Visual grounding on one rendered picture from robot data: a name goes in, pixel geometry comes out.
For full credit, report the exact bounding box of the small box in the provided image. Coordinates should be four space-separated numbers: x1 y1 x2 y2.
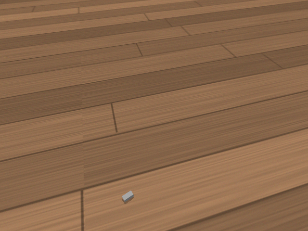
122 191 134 202

